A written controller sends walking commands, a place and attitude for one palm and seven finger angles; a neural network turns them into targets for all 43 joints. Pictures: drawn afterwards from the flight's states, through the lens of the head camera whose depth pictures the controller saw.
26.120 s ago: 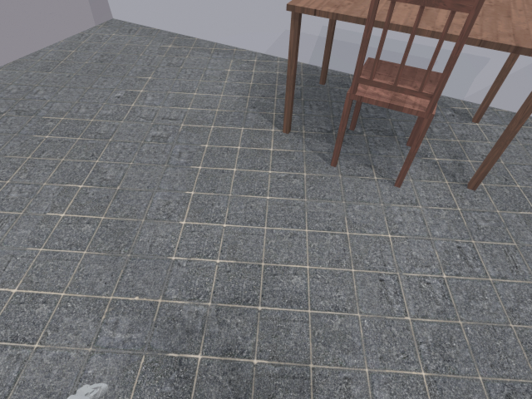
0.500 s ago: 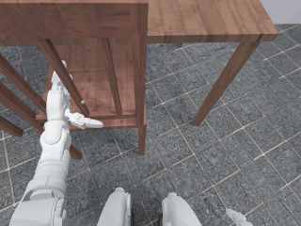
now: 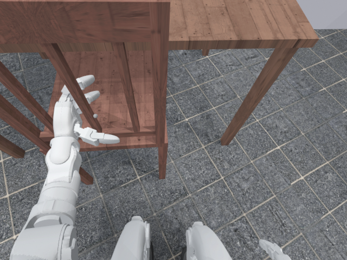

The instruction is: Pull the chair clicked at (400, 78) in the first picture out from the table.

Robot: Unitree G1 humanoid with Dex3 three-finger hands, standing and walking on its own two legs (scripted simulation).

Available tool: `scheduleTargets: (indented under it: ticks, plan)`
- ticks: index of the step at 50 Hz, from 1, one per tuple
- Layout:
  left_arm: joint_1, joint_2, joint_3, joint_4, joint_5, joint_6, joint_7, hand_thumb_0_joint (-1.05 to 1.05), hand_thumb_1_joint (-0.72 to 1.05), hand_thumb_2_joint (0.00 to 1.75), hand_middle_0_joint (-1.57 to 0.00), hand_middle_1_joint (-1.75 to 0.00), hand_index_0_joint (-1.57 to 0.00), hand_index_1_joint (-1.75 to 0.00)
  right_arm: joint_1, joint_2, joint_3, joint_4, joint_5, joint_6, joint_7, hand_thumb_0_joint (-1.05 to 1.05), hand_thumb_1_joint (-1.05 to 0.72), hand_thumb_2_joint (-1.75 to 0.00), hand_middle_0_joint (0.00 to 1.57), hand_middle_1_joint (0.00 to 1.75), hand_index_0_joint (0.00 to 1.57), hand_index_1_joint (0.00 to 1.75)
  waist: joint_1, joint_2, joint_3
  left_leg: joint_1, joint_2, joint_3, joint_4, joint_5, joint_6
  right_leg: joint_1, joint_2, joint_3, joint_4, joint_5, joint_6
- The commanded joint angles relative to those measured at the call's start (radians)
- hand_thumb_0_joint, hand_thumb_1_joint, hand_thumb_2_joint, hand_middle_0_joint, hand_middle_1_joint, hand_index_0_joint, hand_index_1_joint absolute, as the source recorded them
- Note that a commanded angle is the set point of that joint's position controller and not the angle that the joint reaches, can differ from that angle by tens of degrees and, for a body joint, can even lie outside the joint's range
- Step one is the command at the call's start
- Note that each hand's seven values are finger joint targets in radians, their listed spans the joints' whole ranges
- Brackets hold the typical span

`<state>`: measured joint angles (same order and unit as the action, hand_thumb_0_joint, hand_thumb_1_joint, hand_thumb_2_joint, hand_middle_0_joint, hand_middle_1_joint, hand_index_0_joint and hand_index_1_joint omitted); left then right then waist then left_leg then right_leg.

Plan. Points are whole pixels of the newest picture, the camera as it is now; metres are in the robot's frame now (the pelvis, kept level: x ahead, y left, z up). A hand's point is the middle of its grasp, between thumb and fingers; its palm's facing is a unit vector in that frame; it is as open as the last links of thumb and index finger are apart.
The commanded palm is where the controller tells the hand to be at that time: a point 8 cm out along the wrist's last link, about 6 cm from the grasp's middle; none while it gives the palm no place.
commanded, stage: hook a spindle and tug to test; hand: left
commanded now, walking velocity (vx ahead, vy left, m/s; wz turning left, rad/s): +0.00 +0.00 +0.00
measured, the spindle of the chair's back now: (80, 98) +0.46 +0.20 +0.06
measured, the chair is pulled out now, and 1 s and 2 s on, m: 0.00 0.02 0.16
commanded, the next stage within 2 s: step backward, pulling the chair out in 1.08 s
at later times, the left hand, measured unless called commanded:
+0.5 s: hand (94, 115) +0.43 +0.18 +0.02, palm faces +0.07 -1.00 -0.03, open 5.1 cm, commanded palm +0.40 +0.22 +0.03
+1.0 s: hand (93, 125) +0.41 +0.18 +0.03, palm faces +0.06 -1.00 -0.02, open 4.9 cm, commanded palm +0.37 +0.22 +0.03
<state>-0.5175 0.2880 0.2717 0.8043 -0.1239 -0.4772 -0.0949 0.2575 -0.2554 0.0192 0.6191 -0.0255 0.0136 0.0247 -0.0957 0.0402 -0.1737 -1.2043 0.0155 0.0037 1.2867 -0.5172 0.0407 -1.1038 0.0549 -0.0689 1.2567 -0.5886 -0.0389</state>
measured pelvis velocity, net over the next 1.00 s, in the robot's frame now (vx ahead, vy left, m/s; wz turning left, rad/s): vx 0.02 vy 0.02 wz -0.01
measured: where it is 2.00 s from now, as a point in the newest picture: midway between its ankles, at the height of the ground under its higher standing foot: outside the picture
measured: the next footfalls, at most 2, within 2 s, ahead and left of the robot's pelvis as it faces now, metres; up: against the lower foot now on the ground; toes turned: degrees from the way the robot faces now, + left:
none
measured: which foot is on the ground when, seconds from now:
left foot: down 0.00-1.00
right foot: down 0.00-1.00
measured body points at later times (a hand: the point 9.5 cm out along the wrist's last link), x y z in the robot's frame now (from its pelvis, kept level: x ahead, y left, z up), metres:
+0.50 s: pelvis +0.00 +0.01 +0.00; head +0.13 +0.03 +0.43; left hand +0.42 +0.23 +0.03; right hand +0.09 -0.25 -0.12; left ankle +0.04 +0.09 -0.62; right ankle +0.00 -0.10 -0.62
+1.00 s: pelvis +0.02 +0.02 +0.01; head +0.14 +0.03 +0.44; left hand +0.40 +0.23 +0.03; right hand +0.13 -0.24 -0.10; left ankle +0.04 +0.09 -0.62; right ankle +0.00 -0.10 -0.62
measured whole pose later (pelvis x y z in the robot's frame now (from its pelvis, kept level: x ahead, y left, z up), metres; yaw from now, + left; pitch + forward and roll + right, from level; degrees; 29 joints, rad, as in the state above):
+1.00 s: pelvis +0.02 +0.02 +0.01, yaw -1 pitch +24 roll -4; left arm -0.31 0.23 0.19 0.57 -0.16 -0.43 -0.06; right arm 0.25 -0.25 0.01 0.57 -0.02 0.03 0.04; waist -0.08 0.04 -0.18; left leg -1.14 0.01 0.02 1.25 -0.53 0.06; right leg -1.03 0.05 -0.04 1.20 -0.59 -0.02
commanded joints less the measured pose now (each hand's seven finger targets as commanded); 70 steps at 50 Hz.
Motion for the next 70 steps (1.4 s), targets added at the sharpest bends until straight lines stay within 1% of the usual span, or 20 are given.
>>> scheduleTargets:
  ticks: [1,5,12,14,19,25,27,31,35,38,43,50,59,60,61,63,64,66,68,70]
  plan:
    - [-0.323,0.183,0.024,-0.242,-0.014,-0.061,-0.003,0.00,-0.11,0.47,-0.45,-1.29,-0.45,-1.29,0.083,-0.156,-0.060,-0.083,0.007,-0.029,-0.012,0.00,-0.90,-0.90,0.20,0.30,0.20,0.30,-0.014,0.065,-0.462,0.414,-0.004,-0.057,-0.127,0.328,-0.017,0.169,-0.013,0.066,-0.181,0.352,0.007]
    - [-0.338,0.132,-0.018,-0.233,-0.018,-0.059,0.000,0.00,0.12,0.56,-0.50,-1.45,-0.50,-1.45,0.085,-0.156,-0.061,-0.076,0.009,-0.033,-0.012,0.00,-0.90,-0.90,0.20,0.30,0.20,0.30,-0.033,0.057,-0.442,0.445,0.001,-0.071,-0.131,0.322,-0.017,0.114,-0.009,0.052,-0.184,0.321,0.008]
    - [-0.324,0.134,-0.011,-0.202,-0.002,-0.065,0.020,0.00,0.51,0.73,-0.50,-1.45,-0.50,-1.45,0.091,-0.160,-0.063,-0.069,0.004,-0.032,-0.009,0.00,-0.90,-0.90,0.20,0.30,0.20,0.30,-0.026,0.044,-0.441,0.461,0.002,-0.082,-0.139,0.329,-0.022,0.098,-0.008,0.041,-0.180,0.306,0.005]
    - [-0.327,0.168,0.019,-0.171,0.003,-0.062,0.022,0.00,0.62,0.78,-0.50,-1.45,-0.50,-1.45,0.092,-0.164,-0.062,-0.066,0.002,-0.029,-0.010,0.00,-0.90,-0.90,0.20,0.30,0.20,0.30,-0.028,0.025,-0.425,0.415,-0.001,-0.074,-0.126,0.304,-0.016,0.102,-0.007,0.048,-0.177,0.298,0.006]
    - [-0.331,0.175,0.025,-0.207,-0.005,-0.070,0.017,0.00,0.90,0.90,-0.50,-1.45,-0.50,-1.45,0.088,-0.162,-0.060,-0.081,0.002,-0.025,-0.009,0.00,-0.90,-0.90,0.20,0.30,0.20,0.30,-0.015,0.061,-0.463,0.451,-0.001,-0.077,-0.134,0.340,-0.022,0.118,-0.007,0.047,-0.172,0.320,0.002]
    - [-0.275,0.148,0.002,-0.281,-0.013,-0.067,0.017,0.00,0.90,0.90,-0.50,-1.45,-0.50,-1.45,0.087,-0.160,-0.065,-0.087,0.004,-0.023,-0.005,0.00,-0.90,-0.90,0.20,0.30,0.20,0.30,-0.005,0.084,-0.510,0.527,0.008,-0.087,-0.143,0.412,-0.029,0.118,-0.007,0.037,-0.169,0.357,0.001]
    - [-0.213,0.103,-0.033,-0.288,-0.018,-0.055,0.017,0.00,0.90,0.90,-0.50,-1.45,-0.50,-1.45,0.084,-0.155,-0.067,-0.094,0.007,-0.020,0.000,0.00,-0.90,-0.90,0.20,0.30,0.20,0.30,-0.005,0.056,-0.485,0.535,0.009,-0.089,-0.157,0.416,-0.031,0.127,-0.006,0.028,-0.180,0.356,0.002]
    - [-0.153,0.123,-0.013,-0.298,-0.017,-0.047,0.030,0.00,0.90,0.90,-0.50,-1.45,-0.50,-1.45,0.074,-0.154,-0.064,-0.100,0.010,-0.014,0.000,0.00,-0.90,-0.90,0.20,0.30,0.20,0.30,0.004,0.016,-0.439,0.474,0.005,-0.078,-0.161,0.380,-0.025,0.153,-0.007,0.035,-0.185,0.356,0.004]
    - [-0.125,0.115,-0.021,-0.332,-0.011,-0.057,0.037,0.00,0.90,0.90,-0.50,-1.45,-0.50,-1.45,0.067,-0.150,-0.064,-0.110,0.007,-0.013,0.004,0.00,-0.90,-0.90,0.20,0.30,0.20,0.30,0.010,0.055,-0.428,0.493,0.007,-0.078,-0.163,0.396,-0.030,0.142,-0.007,0.033,-0.179,0.358,0.000]
    - [-0.084,0.121,-0.011,-0.325,-0.015,-0.058,0.036,0.00,0.90,0.90,-0.50,-1.45,-0.50,-1.45,0.063,-0.151,-0.064,-0.114,0.008,-0.011,0.004,0.00,-0.90,-0.90,0.20,0.30,0.20,0.30,0.016,0.028,-0.412,0.465,0.005,-0.073,-0.162,0.387,-0.028,0.163,-0.007,0.038,-0.181,0.367,0.000]
    - [-0.008,0.084,-0.045,-0.415,-0.028,-0.051,0.026,0.00,0.90,0.90,-0.50,-1.45,-0.50,-1.45,0.055,-0.146,-0.067,-0.133,0.009,-0.013,0.008,0.00,-0.90,-0.90,0.20,0.30,0.20,0.30,0.032,0.078,-0.463,0.535,0.007,-0.075,-0.166,0.470,-0.035,0.179,-0.010,0.033,-0.174,0.416,-0.001]
    - [0.100,0.050,-0.081,-0.512,-0.035,-0.037,0.036,0.00,0.90,0.90,-0.50,-1.45,-0.50,-1.45,0.049,-0.140,-0.072,-0.146,0.014,-0.015,0.009,0.00,-0.90,-0.90,0.20,0.30,0.20,0.30,0.037,0.040,-0.457,0.571,0.016,-0.088,-0.173,0.541,-0.037,0.193,-0.011,0.027,-0.177,0.451,0.002]
    - [-0.034,0.008,-0.153,-0.526,-0.002,-0.062,0.063,0.00,0.90,0.90,-0.50,-1.45,-0.50,-1.45,0.032,-0.139,-0.071,-0.114,0.006,-0.028,-0.005,0.00,-0.90,-0.90,0.20,0.30,0.20,0.30,-0.009,0.037,-0.395,0.535,0.012,-0.097,-0.146,0.445,-0.031,0.119,-0.015,0.028,-0.169,0.387,0.004]
    - [-0.124,0.346,0.004,-0.690,0.097,0.063,0.157,0.00,0.90,0.90,-0.50,-1.45,-0.50,-1.45,0.103,-0.144,-0.082,-0.184,0.065,0.053,-0.040,0.00,-0.90,-0.90,0.20,0.30,0.20,0.30,0.063,0.127,-0.662,0.895,0.019,-0.077,-0.375,0.453,-0.019,0.568,-0.080,0.127,-0.353,0.478,-0.008]
    - [-0.112,0.225,-0.088,-0.741,0.090,0.129,0.185,0.00,0.90,0.90,-0.50,-1.45,-0.50,-1.45,0.096,-0.114,-0.075,-0.216,0.076,0.066,-0.065,0.00,-0.90,-0.90,0.20,0.30,0.20,0.30,0.037,0.196,-0.626,0.990,-0.001,-0.062,-0.415,0.539,-0.017,0.609,-0.085,0.115,-0.402,0.631,-0.004]
    - [-0.005,0.175,-0.116,-0.668,0.097,0.211,0.208,0.00,0.90,0.90,-0.50,-1.45,-0.50,-1.45,0.075,-0.107,-0.064,-0.213,0.082,0.074,-0.091,0.00,-0.90,-0.90,0.20,0.30,0.20,0.30,0.033,0.190,-0.544,0.982,0.017,-0.087,-0.441,0.668,-0.014,0.588,-0.096,0.108,-0.402,0.700,0.008]
    - [0.060,0.151,-0.127,-0.566,0.097,0.255,0.212,0.00,0.90,0.90,-0.50,-1.45,-0.50,-1.45,0.062,-0.110,-0.054,-0.203,0.082,0.089,-0.101,0.00,-0.90,-0.90,0.20,0.30,0.20,0.30,0.036,0.128,-0.480,0.944,0.034,-0.109,-0.463,0.700,-0.008,0.580,-0.088,0.097,-0.416,0.672,0.015]
    - [0.089,0.057,-0.212,-0.369,0.101,0.321,0.208,0.00,0.90,0.90,-0.50,-1.45,-0.50,-1.45,0.040,-0.109,-0.038,-0.174,0.084,0.118,-0.115,0.00,-0.90,-0.90,0.20,0.30,0.20,0.30,0.023,0.025,-0.257,0.809,0.076,-0.145,-0.546,0.618,0.008,0.591,-0.087,0.077,-0.474,0.575,0.028]
    - [-0.007,0.071,-0.212,-0.264,0.093,0.327,0.212,0.00,0.90,0.90,-0.50,-1.45,-0.50,-1.45,0.033,-0.122,-0.028,-0.143,0.081,0.125,-0.127,0.00,-0.90,-0.90,0.20,0.30,0.20,0.30,0.028,-0.044,-0.175,0.768,0.089,-0.141,-0.586,0.569,0.022,0.647,-0.104,0.105,-0.549,0.608,0.043]
    - [-0.098,0.097,-0.202,-0.190,0.103,0.311,0.221,0.00,0.90,0.90,-0.50,-1.45,-0.50,-1.45,0.048,-0.127,-0.029,-0.118,0.077,0.124,-0.136,0.00,-0.90,-0.90,0.20,0.30,0.20,0.30,0.027,-0.015,-0.177,0.837,0.086,-0.116,-0.609,0.646,0.012,0.687,-0.128,0.122,-0.594,0.725,0.051]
